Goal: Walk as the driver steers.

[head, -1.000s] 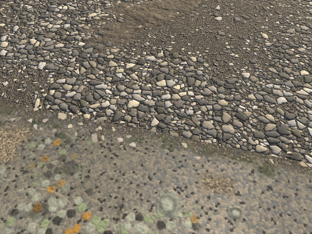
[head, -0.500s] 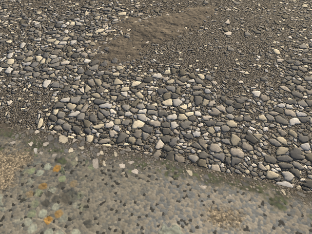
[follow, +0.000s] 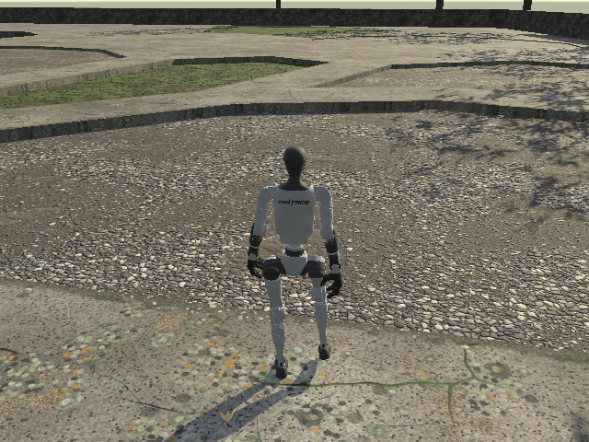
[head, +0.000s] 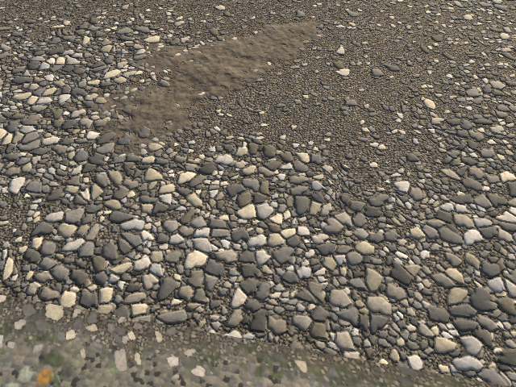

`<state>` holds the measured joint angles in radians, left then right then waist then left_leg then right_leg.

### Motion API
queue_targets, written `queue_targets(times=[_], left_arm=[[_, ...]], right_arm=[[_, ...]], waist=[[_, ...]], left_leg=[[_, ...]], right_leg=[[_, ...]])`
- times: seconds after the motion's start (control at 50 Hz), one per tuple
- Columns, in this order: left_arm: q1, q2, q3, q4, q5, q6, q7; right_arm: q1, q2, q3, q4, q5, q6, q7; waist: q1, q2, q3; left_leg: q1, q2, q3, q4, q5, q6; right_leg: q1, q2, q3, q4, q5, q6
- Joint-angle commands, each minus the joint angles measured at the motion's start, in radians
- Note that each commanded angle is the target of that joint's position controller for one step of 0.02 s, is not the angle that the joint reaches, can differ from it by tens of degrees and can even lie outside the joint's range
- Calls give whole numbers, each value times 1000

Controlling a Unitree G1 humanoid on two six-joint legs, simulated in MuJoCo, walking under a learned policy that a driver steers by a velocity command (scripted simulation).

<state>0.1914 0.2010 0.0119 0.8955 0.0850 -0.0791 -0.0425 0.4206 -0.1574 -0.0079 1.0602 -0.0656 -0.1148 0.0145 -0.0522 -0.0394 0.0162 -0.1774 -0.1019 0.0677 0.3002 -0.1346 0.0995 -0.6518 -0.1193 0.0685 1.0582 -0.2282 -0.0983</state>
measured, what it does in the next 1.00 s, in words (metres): walks ahead: right foot, then left foot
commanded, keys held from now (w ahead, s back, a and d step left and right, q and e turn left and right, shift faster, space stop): w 1.00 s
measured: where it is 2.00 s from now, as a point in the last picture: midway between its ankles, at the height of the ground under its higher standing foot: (262, 247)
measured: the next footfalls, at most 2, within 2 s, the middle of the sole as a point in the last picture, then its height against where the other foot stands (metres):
right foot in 0.30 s outside the picture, level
left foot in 0.84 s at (237, 372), level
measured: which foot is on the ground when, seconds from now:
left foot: down 0.00-0.34, up 0.36-0.82, down 0.84-1.00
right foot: up 0.00-0.28, down 0.30-0.88, up 0.90-1.00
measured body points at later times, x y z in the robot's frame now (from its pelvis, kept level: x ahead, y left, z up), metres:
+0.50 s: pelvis +0.28 -0.08 +0.00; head +0.29 -0.09 +0.45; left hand +0.30 +0.16 -0.14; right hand +0.32 -0.32 -0.14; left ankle +0.25 +0.08 -0.66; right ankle +0.30 -0.16 -0.74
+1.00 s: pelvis +0.52 -0.03 -0.03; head +0.53 -0.03 +0.42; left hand +0.59 +0.21 -0.17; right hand +0.52 -0.27 -0.17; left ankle +0.50 +0.05 -0.74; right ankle +0.47 -0.17 -0.65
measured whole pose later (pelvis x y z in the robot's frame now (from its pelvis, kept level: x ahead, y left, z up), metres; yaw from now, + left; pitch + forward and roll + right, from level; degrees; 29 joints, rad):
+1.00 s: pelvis +0.52 -0.03 -0.03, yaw +0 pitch +1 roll +1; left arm 0.28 0.20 0.05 0.95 0.08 -0.10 -0.03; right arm 0.38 -0.17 -0.06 0.99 -0.07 -0.13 0.03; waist -0.04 -0.03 -0.02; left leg -0.32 -0.04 0.07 0.70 -0.40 0.08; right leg -0.53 0.03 0.09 1.30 -0.37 -0.11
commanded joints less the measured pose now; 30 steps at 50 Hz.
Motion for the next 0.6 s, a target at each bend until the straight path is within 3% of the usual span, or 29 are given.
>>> queue_targets(times=[0.02,0.06,0.1,0.14,0.22,0.28,0.3,0.32,0.34,0.36,0.38,0.4,0.42,0.44,0.46,0.5,0.56,0.58,0.6], left_arm=[[44,6,-9,-24,-6,17,-9],[-42,3,-10,-51,-8,34,-11],[-94,26,-1,-66,-16,42,-8],[-157,34,6,-85,-20,43,-2],[-251,32,19,-106,-28,39,3],[-237,61,42,-98,-46,22,6],[-170,94,59,-78,-62,8,12],[1,145,74,-30,-71,-6,16],[283,169,76,39,-58,-6,19],[440,149,76,112,-23,-10,27],[338,163,88,107,-19,-30,35],[210,116,77,85,-32,-34,44],[160,50,53,75,-42,-33,47],[145,-1,41,74,-45,-34,51],[150,-15,35,73,-42,-36,49],[178,-12,33,77,-34,-49,39],[265,-6,23,116,-17,-66,13],[284,-3,19,127,-17,-69,3],[285,0,15,126,-20,-69,-5]], right_arm=[[-57,-60,4,-78,-12,-39,18],[42,-78,5,-45,0,-36,37],[119,-106,-2,-15,3,-33,50],[175,-99,0,13,-1,-25,48],[186,-106,-11,33,-2,0,34],[153,-135,-28,31,4,16,21],[141,-142,-33,26,0,15,19],[168,-95,-22,14,-10,7,20],[236,-12,8,-18,-24,-4,39],[99,-57,-12,-32,-2,-1,58],[-36,-90,-34,-71,14,-5,51],[-56,-105,-46,-68,7,-8,28],[-40,-70,-42,-70,-9,-5,12],[-52,-27,-34,-76,-15,0,8],[-50,12,-29,-79,-16,8,10],[-75,1,-36,-83,-1,12,27],[-202,-8,-32,-134,-8,24,39],[-241,-4,-28,-152,-10,33,37],[-286,-24,-34,-177,-14,35,38]], waist=[[51,73,41],[24,94,40],[4,97,46],[-11,101,50],[-22,107,54],[27,114,26],[62,110,-30],[101,24,-205],[179,-195,-412],[246,-109,-310],[218,-41,-76],[161,-23,11],[111,-26,-1],[90,-6,13],[66,-5,13],[60,-7,29],[65,-13,41],[65,-16,38],[66,1,29]], left_leg=[[-217,259,-167,-212,101,184],[-134,270,-164,-191,203,189],[8,304,-176,-162,300,195],[160,339,-196,-145,330,191],[321,373,-185,-127,327,145],[273,349,-143,-37,500,100],[189,300,-106,50,602,59],[21,207,-48,277,507,-10],[-341,53,-39,588,-23,-80],[-518,44,-144,837,-417,-50],[-621,110,-205,933,-359,-8],[-575,171,-190,921,-274,5],[-503,201,-186,886,-215,14],[-476,218,-177,865,-159,13],[-444,224,-164,842,-124,9],[-455,219,-131,769,-62,-8],[-502,227,-98,585,124,-46],[-491,226,-89,521,184,-56],[-446,211,-89,442,259,-59]], right_leg=[[114,-21,-54,-192,227,26],[107,3,-68,-300,309,48],[53,19,-61,-380,314,56],[-15,23,-45,-450,289,48],[-4,42,-53,-564,188,20],[225,99,-121,-623,199,-16],[415,117,-129,-595,241,-49],[760,49,-46,-490,405,-150],[1201,-179,359,-643,245,-330],[1175,-253,575,-791,100,-296],[959,-225,461,-829,-81,-202],[762,-190,346,-862,-71,-171],[672,-163,281,-893,1,-169],[617,-146,221,-917,87,-168],[576,-123,172,-931,146,-161],[544,-88,93,-951,214,-155],[520,-83,38,-928,462,-173],[507,-79,23,-920,522,-176],[468,-62,3,-909,551,-169]])
Over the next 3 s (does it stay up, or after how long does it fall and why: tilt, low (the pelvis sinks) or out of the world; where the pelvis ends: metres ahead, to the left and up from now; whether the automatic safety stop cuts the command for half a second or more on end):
stays up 1.09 -0.02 -0.20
